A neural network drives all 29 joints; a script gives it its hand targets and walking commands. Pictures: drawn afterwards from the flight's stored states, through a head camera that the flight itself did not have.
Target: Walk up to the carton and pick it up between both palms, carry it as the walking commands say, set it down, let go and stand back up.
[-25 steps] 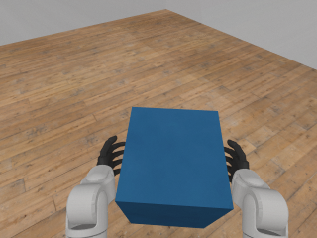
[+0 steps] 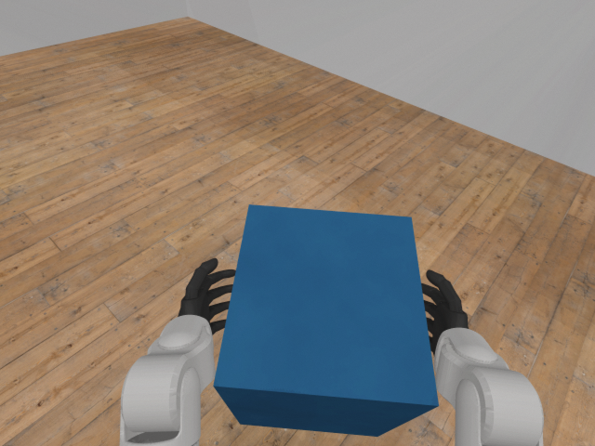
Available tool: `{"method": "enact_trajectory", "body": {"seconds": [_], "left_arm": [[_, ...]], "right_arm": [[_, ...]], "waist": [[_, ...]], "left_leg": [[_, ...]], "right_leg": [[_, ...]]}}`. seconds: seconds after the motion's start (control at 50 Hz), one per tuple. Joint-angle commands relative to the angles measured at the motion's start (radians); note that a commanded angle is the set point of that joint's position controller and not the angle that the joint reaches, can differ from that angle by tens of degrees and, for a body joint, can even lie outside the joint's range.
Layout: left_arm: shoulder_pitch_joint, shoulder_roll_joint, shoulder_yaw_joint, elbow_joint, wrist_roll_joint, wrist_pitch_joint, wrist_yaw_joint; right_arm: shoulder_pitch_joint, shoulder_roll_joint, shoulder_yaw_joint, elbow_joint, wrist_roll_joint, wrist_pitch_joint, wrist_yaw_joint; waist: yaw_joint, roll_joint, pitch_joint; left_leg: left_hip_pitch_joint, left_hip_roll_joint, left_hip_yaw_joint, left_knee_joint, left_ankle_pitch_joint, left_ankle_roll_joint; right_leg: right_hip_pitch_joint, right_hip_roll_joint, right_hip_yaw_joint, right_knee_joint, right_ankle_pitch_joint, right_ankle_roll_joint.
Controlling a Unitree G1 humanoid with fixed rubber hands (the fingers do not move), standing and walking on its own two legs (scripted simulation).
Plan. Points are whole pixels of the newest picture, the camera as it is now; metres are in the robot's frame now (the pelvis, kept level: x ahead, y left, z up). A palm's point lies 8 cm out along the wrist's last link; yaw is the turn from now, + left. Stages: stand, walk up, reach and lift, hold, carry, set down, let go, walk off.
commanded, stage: carry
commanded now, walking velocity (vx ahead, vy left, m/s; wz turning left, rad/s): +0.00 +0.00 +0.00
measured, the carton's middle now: (318, 329) +0.27 +0.00 +0.04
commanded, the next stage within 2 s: none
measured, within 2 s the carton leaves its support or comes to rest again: neither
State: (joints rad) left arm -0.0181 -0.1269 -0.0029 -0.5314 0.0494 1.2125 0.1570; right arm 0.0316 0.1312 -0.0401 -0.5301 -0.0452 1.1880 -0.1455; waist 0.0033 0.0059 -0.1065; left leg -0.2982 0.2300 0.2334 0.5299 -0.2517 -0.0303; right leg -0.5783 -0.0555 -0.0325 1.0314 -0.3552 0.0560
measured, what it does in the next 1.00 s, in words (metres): steps to the right: right foot, then left foot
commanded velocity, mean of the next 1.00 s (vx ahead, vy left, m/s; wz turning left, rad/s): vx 0.00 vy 0.00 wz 0.00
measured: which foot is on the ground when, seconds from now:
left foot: down 0.00-0.14, up 0.16-0.38, down 0.40-1.00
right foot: up 0.00-0.12, down 0.14-1.00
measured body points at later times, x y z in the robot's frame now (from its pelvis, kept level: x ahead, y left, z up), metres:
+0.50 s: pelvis -0.03 -0.12 -0.01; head -0.06 -0.11 +0.44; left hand +0.23 +0.01 +0.07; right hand +0.21 -0.29 +0.08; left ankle +0.01 -0.01 -0.74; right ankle +0.02 -0.22 -0.74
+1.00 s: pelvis -0.04 -0.14 -0.01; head -0.07 -0.14 +0.44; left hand +0.23 -0.02 +0.09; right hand +0.20 -0.31 +0.08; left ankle +0.01 -0.01 -0.74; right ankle +0.02 -0.22 -0.74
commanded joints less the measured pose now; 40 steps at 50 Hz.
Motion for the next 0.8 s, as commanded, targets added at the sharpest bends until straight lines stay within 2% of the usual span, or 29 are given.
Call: {"method": "enact_trajectory", "body": {"seconds": [0.0, 0.04, 0.08, 0.1, 0.12, 0.14, 0.16, 0.18, 0.2, 0.22, 0.26, 0.3, 0.34, 0.36, 0.38, 0.4, 0.42, 0.44, 0.46, 0.5, 0.58, 0.68, 0.78], "left_arm": [[-0.345, -0.779, -0.584, -0.042, -0.246, 0.002, -0.097], [-0.343, -0.774, -0.566, -0.026, -0.240, 0.011, -0.089], [-0.323, -0.779, -0.548, 0.001, -0.234, 0.015, -0.090], [-0.303, -0.773, -0.533, 0.013, -0.229, 0.014, -0.092], [-0.284, -0.772, -0.516, 0.025, -0.224, 0.009, -0.096], [-0.271, -0.760, -0.501, 0.039, -0.221, 0.004, -0.097], [-0.308, -0.809, -0.519, 0.017, -0.246, -0.011, -0.102], [-0.314, -0.836, -0.508, 0.016, -0.245, -0.021, -0.111], [-0.334, -0.879, -0.514, -0.003, -0.251, -0.037, -0.121], [-0.344, -0.911, -0.517, -0.010, -0.251, -0.049, -0.130], [-0.324, -0.931, -0.520, -0.004, -0.252, -0.061, -0.142], [-0.340, -0.928, -0.539, -0.026, -0.263, -0.069, -0.148], [-0.358, -0.903, -0.558, -0.043, -0.268, -0.067, -0.148], [-0.359, -0.886, -0.564, -0.041, -0.268, -0.061, -0.147], [-0.352, -0.864, -0.567, -0.032, -0.265, -0.054, -0.144], [-0.340, -0.842, -0.565, -0.021, -0.259, -0.046, -0.142], [-0.377, -0.834, -0.589, -0.057, -0.272, -0.038, -0.145], [-0.399, -0.830, -0.591, -0.060, -0.270, -0.032, -0.145], [-0.412, -0.829, -0.594, -0.060, -0.268, -0.029, -0.145], [-0.408, -0.822, -0.585, -0.040, -0.267, -0.020, -0.141], [-0.365, -0.787, -0.550, 0.017, -0.253, -0.003, -0.132], [-0.380, -0.788, -0.517, 0.039, -0.240, 0.001, -0.129], [-0.394, -0.802, -0.509, 0.035, -0.243, -0.006, -0.127]], "right_arm": [[-0.400, 0.714, 0.561, -0.090, 0.270, 0.001, 0.134], [-0.402, 0.712, 0.559, -0.078, 0.272, 0.010, 0.131], [-0.414, 0.718, 0.561, -0.064, 0.278, 0.016, 0.128], [-0.415, 0.725, 0.566, -0.056, 0.281, 0.017, 0.127], [-0.419, 0.722, 0.573, -0.041, 0.275, 0.020, 0.125], [-0.405, 0.732, 0.582, -0.033, 0.275, 0.024, 0.127], [-0.462, 0.763, 0.628, -0.065, 0.313, 0.017, 0.138], [-0.491, 0.804, 0.653, -0.059, 0.332, 0.013, 0.145], [-0.539, 0.853, 0.686, -0.088, 0.352, 0.000, 0.150], [-0.561, 0.890, 0.700, -0.104, 0.362, -0.011, 0.155], [-0.526, 0.899, 0.686, -0.101, 0.350, -0.026, 0.157], [-0.513, 0.880, 0.671, -0.110, 0.335, -0.034, 0.153], [-0.481, 0.851, 0.653, -0.095, 0.315, -0.031, 0.149], [-0.458, 0.835, 0.642, -0.082, 0.302, -0.027, 0.146], [-0.441, 0.818, 0.628, -0.070, 0.290, -0.022, 0.143], [-0.437, 0.798, 0.609, -0.054, 0.276, -0.018, 0.141], [-0.428, 0.791, 0.579, -0.028, 0.260, -0.021, 0.139], [-0.426, 0.796, 0.573, -0.020, 0.257, -0.019, 0.140], [-0.428, 0.799, 0.572, -0.015, 0.253, -0.019, 0.140], [-0.433, 0.789, 0.568, -0.013, 0.248, -0.012, 0.133], [-0.428, 0.756, 0.560, 0.003, 0.242, 0.011, 0.120], [-0.489, 0.774, 0.574, 0.001, 0.265, 0.023, 0.119], [-0.512, 0.798, 0.586, -0.004, 0.281, 0.020, 0.118]], "waist": [[-0.023, 0.273, -0.101], [-0.033, 0.302, -0.133], [-0.016, 0.265, -0.174], [-0.009, 0.158, -0.218], [0.005, 0.005, -0.226], [0.009, -0.293, -0.217], [0.010, -0.336, -0.251], [0.005, -0.281, -0.235], [0.002, -0.244, -0.217], [0.001, -0.227, -0.216], [0.000, -0.176, -0.232], [0.006, -0.156, -0.245], [0.006, -0.168, -0.253], [-0.004, -0.157, -0.257], [-0.013, -0.124, -0.256], [-0.007, -0.055, -0.243], [-0.003, 0.095, -0.209], [-0.002, 0.115, -0.174], [-0.003, 0.101, -0.148], [-0.002, 0.054, -0.135], [-0.007, -0.008, -0.138], [-0.009, -0.035, -0.113], [-0.012, -0.035, -0.133]], "left_leg": [[0.080, 0.130, -0.045, -0.145, 0.285, 0.056], [0.119, 0.147, -0.054, -0.102, 0.308, 0.052], [0.105, 0.129, -0.023, -0.001, 0.267, 0.007], [0.059, 0.082, 0.013, 0.105, 0.180, -0.031], [-0.088, 0.055, -0.016, 0.200, -0.106, -0.059], [-0.367, -0.055, 0.014, 0.389, -0.428, -0.122], [-0.321, -0.046, -0.106, 0.450, -0.470, -0.111], [-0.329, -0.053, -0.146, 0.488, -0.442, -0.096], [-0.321, -0.063, -0.161, 0.510, -0.368, -0.077], [-0.295, -0.069, -0.165, 0.524, -0.291, -0.062], [-0.235, -0.083, -0.166, 0.494, -0.209, -0.041], [-0.162, -0.114, -0.157, 0.363, -0.202, -0.018], [-0.062, -0.161, -0.134, 0.197, -0.172, 0.007], [0.006, -0.175, -0.116, 0.072, -0.106, 0.019], [0.086, -0.173, -0.104, -0.082, 0.004, 0.024], [0.149, -0.109, -0.159, -0.125, 0.046, 0.035], [0.059, -0.009, -0.293, -0.158, 0.040, 0.070], [0.005, 0.001, -0.301, -0.189, -0.032, 0.080], [-0.033, -0.024, -0.262, -0.196, -0.084, 0.064], [-0.033, -0.065, -0.216, -0.171, -0.066, 0.044], [0.012, -0.089, -0.196, -0.128, -0.006, 0.041], [-0.004, -0.098, -0.193, -0.124, -0.029, 0.038], [0.011, -0.104, -0.187, -0.112, -0.018, 0.034]], "right_leg": [[0.057, 0.047, -0.133, -0.184, 0.014, 0.016], [0.089, 0.060, -0.146, -0.307, 0.021, 0.004], [0.215, 0.071, -0.158, -0.547, 0.155, -0.028], [0.338, 0.049, -0.131, -0.650, 0.216, -0.036], [0.459, -0.086, 0.007, -0.671, 0.322, -0.050], [0.596, -0.298, 0.282, -0.619, 0.879, -0.126], [0.530, -0.308, 0.265, -0.563, 1.037, -0.217], [0.505, -0.278, 0.219, -0.561, 0.933, -0.227], [0.461, -0.243, 0.160, -0.564, 0.817, -0.219], [0.424, -0.214, 0.121, -0.576, 0.661, -0.212], [0.371, -0.197, 0.090, -0.587, 0.481, -0.214], [0.337, -0.201, 0.111, -0.602, 0.425, -0.224], [0.301, -0.200, 0.130, -0.625, 0.342, -0.217], [0.282, -0.185, 0.122, -0.617, 0.281, -0.198], [0.256, -0.154, 0.102, -0.607, 0.191, -0.165], [0.202, -0.121, 0.075, -0.602, 0.154, -0.126], [0.224, -0.055, 0.034, -0.585, 0.089, -0.099], [0.255, -0.036, 0.036, -0.581, 0.086, -0.097], [0.287, -0.036, 0.038, -0.600, 0.109, -0.098], [0.298, -0.058, 0.063, -0.652, 0.122, -0.103], [0.281, -0.080, 0.090, -0.705, 0.083, -0.105], [0.259, -0.085, 0.103, -0.750, -0.026, -0.106], [0.256, -0.093, 0.108, -0.767, -0.052, -0.107]]}}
